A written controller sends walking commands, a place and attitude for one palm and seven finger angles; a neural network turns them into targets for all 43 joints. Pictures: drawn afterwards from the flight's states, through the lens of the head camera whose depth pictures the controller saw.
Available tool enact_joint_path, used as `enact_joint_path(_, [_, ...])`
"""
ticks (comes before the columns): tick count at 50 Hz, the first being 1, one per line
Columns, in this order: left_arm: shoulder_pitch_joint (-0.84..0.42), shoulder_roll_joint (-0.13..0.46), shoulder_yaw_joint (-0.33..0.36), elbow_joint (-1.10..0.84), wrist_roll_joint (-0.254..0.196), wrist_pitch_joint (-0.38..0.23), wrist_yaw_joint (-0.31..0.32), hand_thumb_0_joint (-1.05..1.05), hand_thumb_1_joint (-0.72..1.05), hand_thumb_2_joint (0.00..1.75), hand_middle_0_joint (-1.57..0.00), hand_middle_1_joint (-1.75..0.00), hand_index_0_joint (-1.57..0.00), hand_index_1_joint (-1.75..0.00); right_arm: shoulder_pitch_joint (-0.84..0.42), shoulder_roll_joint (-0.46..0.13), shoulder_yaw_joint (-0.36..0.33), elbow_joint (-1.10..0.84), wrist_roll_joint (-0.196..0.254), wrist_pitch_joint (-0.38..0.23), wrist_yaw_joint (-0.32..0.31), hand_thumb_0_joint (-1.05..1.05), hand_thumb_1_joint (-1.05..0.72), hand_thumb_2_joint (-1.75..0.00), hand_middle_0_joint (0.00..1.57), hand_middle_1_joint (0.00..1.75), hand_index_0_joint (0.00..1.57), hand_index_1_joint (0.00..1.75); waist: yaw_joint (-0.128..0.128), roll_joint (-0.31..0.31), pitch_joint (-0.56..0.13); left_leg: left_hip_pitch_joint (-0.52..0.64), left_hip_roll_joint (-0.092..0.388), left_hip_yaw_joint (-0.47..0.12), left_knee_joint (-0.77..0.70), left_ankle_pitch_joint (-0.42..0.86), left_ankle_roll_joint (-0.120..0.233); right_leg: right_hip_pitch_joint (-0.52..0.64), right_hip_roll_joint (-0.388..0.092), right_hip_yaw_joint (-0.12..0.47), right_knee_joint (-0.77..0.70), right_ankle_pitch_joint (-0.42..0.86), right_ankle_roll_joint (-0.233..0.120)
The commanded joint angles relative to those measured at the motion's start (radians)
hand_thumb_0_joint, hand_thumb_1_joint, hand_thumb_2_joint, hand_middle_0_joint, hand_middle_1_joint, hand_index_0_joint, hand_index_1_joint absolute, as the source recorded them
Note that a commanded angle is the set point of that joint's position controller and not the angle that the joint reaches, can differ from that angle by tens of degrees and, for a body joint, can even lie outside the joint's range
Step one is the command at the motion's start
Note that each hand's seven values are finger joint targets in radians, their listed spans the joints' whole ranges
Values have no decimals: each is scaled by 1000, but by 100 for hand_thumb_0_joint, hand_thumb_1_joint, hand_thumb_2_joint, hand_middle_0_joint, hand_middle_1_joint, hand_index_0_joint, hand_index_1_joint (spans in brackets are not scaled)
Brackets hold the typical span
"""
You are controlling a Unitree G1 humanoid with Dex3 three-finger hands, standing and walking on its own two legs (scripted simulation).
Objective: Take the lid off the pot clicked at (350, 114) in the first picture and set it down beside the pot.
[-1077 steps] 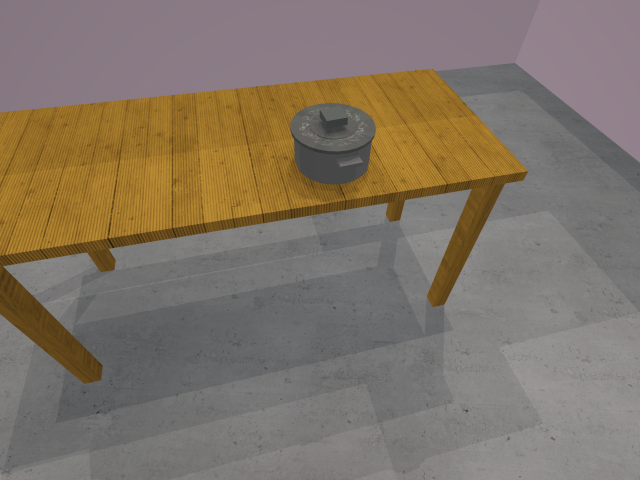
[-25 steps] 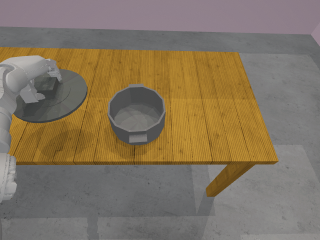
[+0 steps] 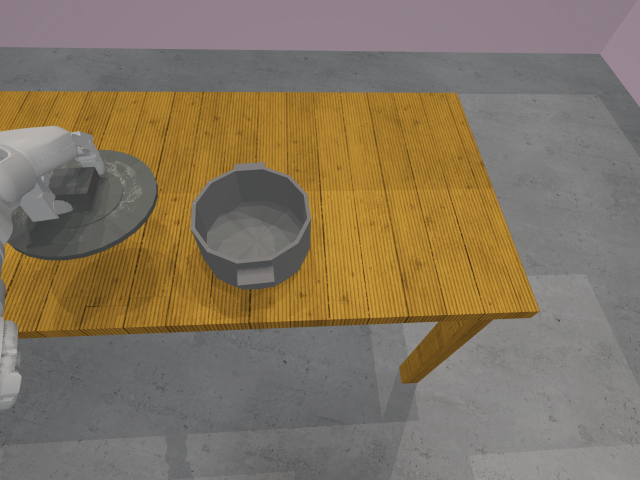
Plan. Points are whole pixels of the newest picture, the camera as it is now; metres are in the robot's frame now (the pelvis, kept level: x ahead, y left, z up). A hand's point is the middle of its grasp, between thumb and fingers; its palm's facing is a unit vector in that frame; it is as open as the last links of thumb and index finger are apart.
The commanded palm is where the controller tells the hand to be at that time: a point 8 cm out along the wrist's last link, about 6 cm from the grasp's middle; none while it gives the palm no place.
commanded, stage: lower the lid onto the table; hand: left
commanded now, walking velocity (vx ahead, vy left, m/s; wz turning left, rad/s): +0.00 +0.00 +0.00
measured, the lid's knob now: (73, 186) +0.47 +0.32 +0.05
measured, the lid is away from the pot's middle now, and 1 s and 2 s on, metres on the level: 0.22 0.24 0.25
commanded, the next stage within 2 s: open the fingers wide in 1.78 s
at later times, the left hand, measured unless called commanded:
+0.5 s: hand (58, 218) +0.43 +0.33 +0.04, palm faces -0.51 -0.09 -0.86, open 8.7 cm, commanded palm +0.49 +0.34 +0.10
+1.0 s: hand (65, 225) +0.44 +0.34 +0.01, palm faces -0.52 -0.09 -0.85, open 8.7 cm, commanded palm +0.49 +0.34 +0.07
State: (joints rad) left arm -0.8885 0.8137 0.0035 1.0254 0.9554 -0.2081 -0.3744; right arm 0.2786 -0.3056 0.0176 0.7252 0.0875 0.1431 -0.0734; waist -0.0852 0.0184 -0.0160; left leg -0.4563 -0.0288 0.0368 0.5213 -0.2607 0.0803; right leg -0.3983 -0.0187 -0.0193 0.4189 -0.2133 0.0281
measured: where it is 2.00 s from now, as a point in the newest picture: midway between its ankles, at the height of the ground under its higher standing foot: outside the picture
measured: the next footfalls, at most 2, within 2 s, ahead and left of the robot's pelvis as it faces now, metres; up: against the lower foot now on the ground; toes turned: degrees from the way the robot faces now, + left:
none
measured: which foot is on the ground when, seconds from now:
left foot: down 0.00-1.00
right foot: down 0.00-1.00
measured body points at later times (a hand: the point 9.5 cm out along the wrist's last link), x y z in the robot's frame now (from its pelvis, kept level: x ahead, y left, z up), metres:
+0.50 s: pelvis +0.00 +0.00 -0.01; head +0.10 +0.02 +0.43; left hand +0.45 +0.34 +0.09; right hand +0.02 -0.29 -0.12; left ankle -0.01 +0.06 -0.74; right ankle -0.01 -0.15 -0.74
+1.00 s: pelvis -0.01 +0.02 -0.02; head +0.11 +0.04 +0.42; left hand +0.46 +0.34 +0.06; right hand +0.00 -0.27 -0.13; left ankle -0.01 +0.06 -0.74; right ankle -0.01 -0.15 -0.73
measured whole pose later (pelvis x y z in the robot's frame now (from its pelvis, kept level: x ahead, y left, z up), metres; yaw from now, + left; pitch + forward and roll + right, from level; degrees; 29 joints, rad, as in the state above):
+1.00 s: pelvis -0.01 +0.02 -0.02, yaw -1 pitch +17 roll -4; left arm -0.88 0.84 0.04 1.11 1.01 -0.28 -0.31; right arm 0.32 -0.29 0.02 0.73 0.06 0.16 -0.08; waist -0.12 0.02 -0.05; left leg -0.66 -0.02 0.04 0.69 -0.33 0.10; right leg -0.59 -0.01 -0.01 0.56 -0.26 0.02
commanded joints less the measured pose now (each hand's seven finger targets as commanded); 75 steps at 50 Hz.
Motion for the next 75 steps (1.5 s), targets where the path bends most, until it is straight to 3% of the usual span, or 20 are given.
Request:
enact_joint_path(1, [-453, 431, 154, -175, -16, 1, 68, 0, 65, 104, -110, -117, -60, -95, 89, -185, -55, -67, -4, -15, -16, 0, -90, -90, 20, 30, 20, 30, 12, 94, -478, 384, 29, -64, 29, 528, -3, 30, 47, -36, 5, 287, -67])
enact_joint_path(3, [-489, 394, 109, -185, -20, 2, 57, 0, 65, 104, -110, -117, -60, -95, 80, -189, -54, -64, 1, -14, -17, 0, -90, -90, 20, 30, 20, 30, 2, 104, -443, 356, 29, -53, 26, 479, 1, 9, 44, -33, 4, 279, -69])
enact_joint_path(7, [-481, 432, 126, -180, -10, -16, 58, 0, 65, 104, -110, -117, -60, -95, 101, -192, -51, -62, 1, -17, -26, 0, -90, -90, 20, 30, 20, 30, -1, 119, -464, 353, 28, -51, 48, 456, 3, -8, 49, -34, 23, 258, -69])
enact_joint_path(10, [-500, 452, 142, -238, -16, -35, 58, 0, 65, 104, -110, -117, -60, -95, 110, -194, -55, -59, -3, -18, -33, 0, -90, -90, 20, 30, 20, 30, -2, 169, -524, 402, 34, -59, 67, 538, -2, -19, 50, -32, 37, 280, -68])
enact_joint_path(15, [-489, 396, 96, -213, -28, -45, 54, 0, 65, 104, -110, -117, -60, -95, 124, -197, -54, -42, 3, -24, -39, 0, -90, -90, 20, 30, 20, 30, -18, 154, -475, 377, 41, -57, 79, 485, -1, -84, 54, -39, 44, 229, -68])
enact_joint_path(21, [-498, 426, 130, -256, -23, -61, 75, 0, 65, 104, -110, -117, -60, -95, 140, -198, -56, -34, -3, -30, -43, 0, -90, -90, 20, 30, 20, 30, -11, 212, -534, 427, 49, -74, 98, 565, -18, -109, 55, -41, 64, 231, -71])
enact_joint_path(23, [-462, 433, 137, -196, -24, -60, 80, 0, 65, 104, -110, -117, -60, -95, 143, -201, -52, -35, -1, -31, -43, 0, -90, -90, 20, 30, 20, 30, -15, 147, -504, 376, 45, -69, 101, 545, -10, -107, 56, -40, 70, 243, -70])
enact_joint_path(29, [-495, 458, 152, -226, 7, -63, 106, 0, 65, 104, -110, -117, -60, -95, 155, -204, -54, -34, -11, -22, -38, 0, -90, -90, 20, 30, 20, 30, -8, 215, -541, 405, 48, -84, 114, 598, -32, -136, 58, -44, 89, 231, -75])
enact_joint_path(32, [-461, 435, 145, -152, 6, -53, 112, 0, 65, 104, -110, -117, -60, -95, 157, -200, -55, -36, -13, -19, -34, 0, -90, -90, 20, 30, 20, 30, -16, 160, -505, 355, 46, -76, 121, 557, -22, -142, 59, -45, 89, 226, -71])
enact_joint_path(45, [-521, 379, 103, -171, 20, -65, 116, 0, 65, 104, -110, -117, -60, -95, 190, -201, -65, -25, -27, 6, -27, 0, -90, -90, 20, 30, 20, 30, -36, 191, -542, 386, 56, -102, 154, 592, -44, -241, 68, -50, 113, 167, -74])
enact_joint_path(48, [-493, 432, 158, -173, 24, -82, 129, 0, 65, 104, -110, -117, -60, -95, 192, -201, -64, -27, -34, 5, -27, 0, -90, -90, 20, 30, 20, 30, -25, 199, -569, 394, 56, -105, 170, 636, -48, -241, 70, -48, 124, 180, -76])
enact_joint_path(52, [-486, 395, 117, -103, 33, -68, 153, 0, 65, 104, -110, -117, -60, -95, 193, -203, -56, -25, -29, 11, -24, 0, -90, -90, 20, 30, 20, 30, -41, 168, -495, 299, 53, -97, 167, 480, -39, -268, 73, -52, 133, 120, -77])
enact_joint_path(55, [-517, 402, 120, -151, 52, -70, 170, 0, 65, 104, -110, -117, -60, -95, 193, -201, -60, -30, -35, 14, -22, 0, -90, -90, 20, 30, 20, 30, -36, 251, -556, 371, 59, -115, 183, 557, -58, -301, 73, -54, 147, 115, -82])
enact_joint_path(57, [-505, 397, 117, -111, 45, -62, 178, 0, 65, 104, -110, -117, -60, -95, 195, -202, -58, -30, -33, 15, -22, 0, -90, -90, 20, 30, 20, 30, -45, 201, -533, 324, 57, -111, 187, 491, -52, -303, 75, -55, 151, 97, -79])
enact_joint_path(61, [-531, 361, 97, -132, 43, -54, 182, 0, 65, 104, -110, -117, -60, -95, 204, -202, -61, -26, -37, 15, -20, 0, -90, -90, 20, 30, 20, 30, -49, 217, -562, 356, 64, -126, 198, 538, -58, -331, 77, -58, 160, 99, -79])
enact_joint_path(63, [-523, 393, 118, -103, 40, -54, 184, 0, 65, 104, -110, -117, -60, -95, 203, -205, -52, -28, -33, 15, -21, 0, -90, -90, 20, 30, 20, 30, -51, 183, -547, 308, 61, -120, 202, 506, -49, -319, 76, -55, 168, 103, -78])
enact_joint_path(65, [-524, 348, 76, -73, 49, -47, 186, 0, 65, 104, -110, -117, -60, -95, 203, -201, -52, -26, -32, 17, -20, 0, -90, -90, 20, 30, 20, 30, -61, 207, -517, 292, 60, -121, 204, 453, -53, -361, 80, -58, 174, 63, -79])
enact_joint_path(67, [-524, 404, 113, -73, 60, -49, 194, 0, 65, 104, -110, -117, -60, -95, 207, -208, -49, -29, -32, 19, -20, 0, -90, -90, 20, 30, 20, 30, -55, 194, -523, 268, 57, -124, 207, 408, -50, -353, 80, -55, 179, 47, -81])
enact_joint_path(71, [-553, 417, 122, -125, 67, -56, 198, 0, 65, 104, -110, -117, -60, -95, 210, -209, -49, -33, -40, 22, -22, 0, -90, -90, 20, 30, 20, 30, -51, 247, -584, 303, 63, -134, 226, 480, -61, -368, 79, -57, 198, 64, -83])
enact_joint_path(75, [-542, 356, 85, -65, 62, -42, 200, 0, 65, 104, -110, -117, -60, -95, 217, -202, -49, -27, -41, 26, -18, 0, -90, -90, 20, 30, 20, 30, -69, 228, -549, 290, 70, -142, 245, 482, -64, -429, 86, -63, 210, 37, -79])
